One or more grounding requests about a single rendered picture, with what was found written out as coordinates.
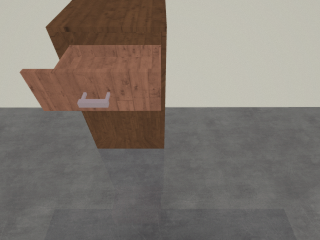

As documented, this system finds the handle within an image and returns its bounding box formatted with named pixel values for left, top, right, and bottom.
left=77, top=92, right=110, bottom=108

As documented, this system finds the drawer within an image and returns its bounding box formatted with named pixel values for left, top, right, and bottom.
left=20, top=45, right=161, bottom=111

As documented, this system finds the cabinet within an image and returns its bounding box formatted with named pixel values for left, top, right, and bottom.
left=45, top=0, right=167, bottom=149

